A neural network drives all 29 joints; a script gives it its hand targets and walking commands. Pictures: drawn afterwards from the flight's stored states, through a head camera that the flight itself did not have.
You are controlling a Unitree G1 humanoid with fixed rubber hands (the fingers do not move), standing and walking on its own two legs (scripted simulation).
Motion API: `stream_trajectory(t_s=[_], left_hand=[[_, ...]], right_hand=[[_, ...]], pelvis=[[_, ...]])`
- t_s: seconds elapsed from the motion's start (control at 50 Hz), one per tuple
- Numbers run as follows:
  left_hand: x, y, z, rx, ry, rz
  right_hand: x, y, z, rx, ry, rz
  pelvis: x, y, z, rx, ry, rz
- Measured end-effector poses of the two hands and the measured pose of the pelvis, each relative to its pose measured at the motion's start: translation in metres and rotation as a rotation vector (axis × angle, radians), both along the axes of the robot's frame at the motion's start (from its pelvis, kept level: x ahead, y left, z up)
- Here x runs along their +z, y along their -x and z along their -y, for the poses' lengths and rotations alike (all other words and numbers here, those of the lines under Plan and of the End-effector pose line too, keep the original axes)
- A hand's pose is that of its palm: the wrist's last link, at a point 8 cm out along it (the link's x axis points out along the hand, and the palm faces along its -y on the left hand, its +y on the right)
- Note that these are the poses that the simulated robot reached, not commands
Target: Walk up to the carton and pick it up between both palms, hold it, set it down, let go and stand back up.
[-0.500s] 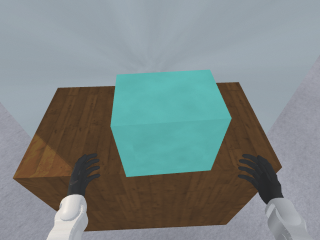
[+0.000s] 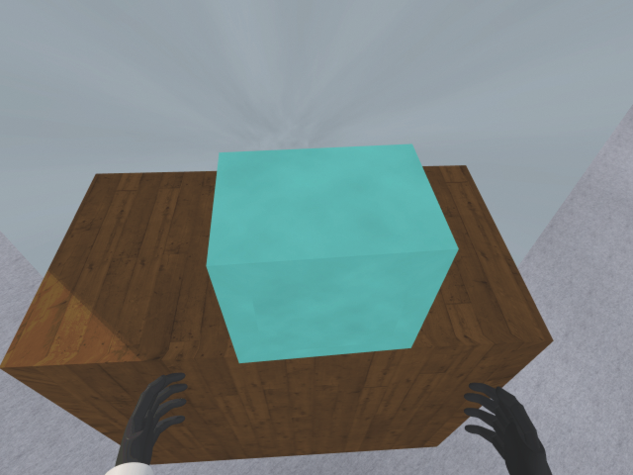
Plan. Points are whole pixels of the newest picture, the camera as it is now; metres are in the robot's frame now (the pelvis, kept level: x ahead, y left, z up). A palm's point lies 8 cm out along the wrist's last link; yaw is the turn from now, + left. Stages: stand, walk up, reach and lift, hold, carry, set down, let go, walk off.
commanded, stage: set down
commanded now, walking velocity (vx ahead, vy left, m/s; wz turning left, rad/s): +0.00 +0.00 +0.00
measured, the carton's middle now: (322, 257) +0.40 +0.05 +0.04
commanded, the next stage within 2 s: let go in 1.48 s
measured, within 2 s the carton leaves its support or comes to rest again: neither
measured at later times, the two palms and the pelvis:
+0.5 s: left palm (145, 466) +0.14 +0.24 -0.07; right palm out of the picture +0.16 -0.21 -0.06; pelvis +0.00 +0.00 +0.00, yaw +0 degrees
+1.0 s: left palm (152, 469) +0.15 +0.24 -0.09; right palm out of the picture +0.14 -0.20 -0.08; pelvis -0.01 +0.02 +0.00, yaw -1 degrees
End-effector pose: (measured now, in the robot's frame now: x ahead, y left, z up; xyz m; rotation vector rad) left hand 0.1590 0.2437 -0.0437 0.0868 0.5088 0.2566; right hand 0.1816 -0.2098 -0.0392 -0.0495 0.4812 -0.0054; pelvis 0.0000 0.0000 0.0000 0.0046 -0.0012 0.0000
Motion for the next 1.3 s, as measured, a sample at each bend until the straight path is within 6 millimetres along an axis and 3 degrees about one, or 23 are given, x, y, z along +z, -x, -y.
stream_trajectory(t_s=[0.14, 0.44, 0.78, 1.3], left_hand=[[-0.001, -0.002, -0.001, -0.027, -0.002, -0.035], [-0.02, 0.014, 0.002, -0.037, 0.006, -0.178], [-0.043, 0.008, 0.008, -0.116, 0.01, -0.315], [-0.049, 0.016, 0.007, -0.135, 0.002, -0.377]], right_hand=[[-0.001, -0.002, -0.001, -0.001, 0.024, -0.001], [-0.018, 0.017, 0.002, -0.007, 0.076, -0.12], [-0.041, 0.032, -0.01, -0.025, 0.122, -0.235], [-0.049, 0.051, -0.003, -0.052, 0.129, -0.292]], pelvis=[[0.001, -0.003, -0.002, 0.001, 0.001, 0.022], [0.001, 0.0, -0.004, 0.003, 0.001, 0.045], [0.0, 0.012, -0.011, -0.002, 0.011, 0.026], [0.0, 0.009, -0.015, -0.018, 0.01, 0.032]])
